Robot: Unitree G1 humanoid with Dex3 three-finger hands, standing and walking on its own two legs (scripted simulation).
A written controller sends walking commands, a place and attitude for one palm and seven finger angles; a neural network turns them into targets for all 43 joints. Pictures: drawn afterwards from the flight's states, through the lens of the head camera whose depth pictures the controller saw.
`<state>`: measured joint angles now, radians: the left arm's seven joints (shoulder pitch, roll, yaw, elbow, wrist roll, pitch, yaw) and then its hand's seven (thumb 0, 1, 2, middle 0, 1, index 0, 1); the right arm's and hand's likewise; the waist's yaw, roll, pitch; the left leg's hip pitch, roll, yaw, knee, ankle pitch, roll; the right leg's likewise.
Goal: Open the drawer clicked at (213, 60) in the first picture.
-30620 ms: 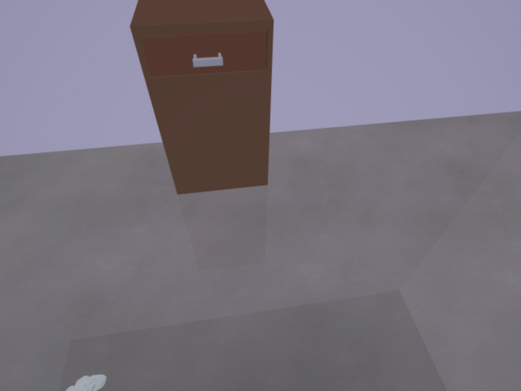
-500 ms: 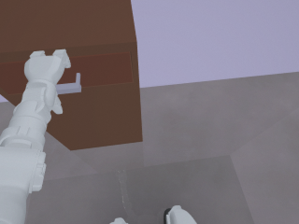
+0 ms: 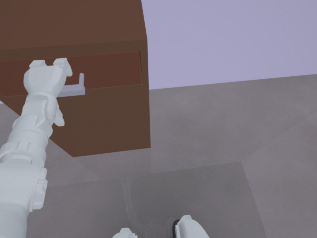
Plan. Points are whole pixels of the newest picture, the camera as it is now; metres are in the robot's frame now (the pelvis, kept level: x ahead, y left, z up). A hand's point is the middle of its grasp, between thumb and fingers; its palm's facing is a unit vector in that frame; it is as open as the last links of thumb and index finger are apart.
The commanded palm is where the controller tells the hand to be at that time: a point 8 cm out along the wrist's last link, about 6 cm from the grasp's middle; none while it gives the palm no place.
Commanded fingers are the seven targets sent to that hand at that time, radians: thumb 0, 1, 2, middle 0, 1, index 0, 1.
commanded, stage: lower the fingers behind the handle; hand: left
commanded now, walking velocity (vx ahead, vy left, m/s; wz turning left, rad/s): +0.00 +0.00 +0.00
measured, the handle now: (65, 84) +0.53 +0.24 +0.00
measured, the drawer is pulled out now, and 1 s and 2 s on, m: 0.00 0.00 0.00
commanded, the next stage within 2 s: lift the hand off the handle in 1.12 s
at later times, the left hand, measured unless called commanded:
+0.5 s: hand (59, 95) +0.49 +0.25 +0.01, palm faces -0.06 +0.03 -1.00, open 13.8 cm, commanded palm +0.48 +0.24 +0.04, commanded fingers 0.00 -0.50 0.30 -0.30 -1.20 -0.30 -1.20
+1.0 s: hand (60, 96) +0.49 +0.25 +0.01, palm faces -0.05 +0.06 -1.00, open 13.8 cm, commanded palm +0.48 +0.25 +0.02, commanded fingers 0.00 -0.50 0.30 -0.30 -1.20 -0.30 -1.20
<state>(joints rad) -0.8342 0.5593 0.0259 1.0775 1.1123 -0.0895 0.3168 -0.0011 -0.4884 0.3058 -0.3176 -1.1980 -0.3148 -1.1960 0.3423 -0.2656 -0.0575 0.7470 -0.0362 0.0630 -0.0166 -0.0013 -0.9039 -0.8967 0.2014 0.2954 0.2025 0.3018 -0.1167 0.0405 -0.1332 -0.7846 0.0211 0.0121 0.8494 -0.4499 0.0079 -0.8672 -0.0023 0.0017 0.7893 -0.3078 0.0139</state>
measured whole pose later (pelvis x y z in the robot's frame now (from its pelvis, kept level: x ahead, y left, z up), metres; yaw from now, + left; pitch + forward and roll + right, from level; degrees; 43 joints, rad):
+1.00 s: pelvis -0.04 -0.01 -0.04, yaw +1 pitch +26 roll -1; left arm -1.03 0.64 -0.03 1.17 1.10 -0.04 0.29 0.00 -0.49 0.31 -0.25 -1.29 -0.32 -1.22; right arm 0.35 -0.27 -0.01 0.72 -0.02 0.03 -0.04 0.00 -0.90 -0.90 0.20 0.30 0.20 0.30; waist -0.16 0.05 -0.14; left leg -1.05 0.01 0.00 1.07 -0.48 0.00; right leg -1.12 -0.01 -0.01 1.00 -0.33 0.01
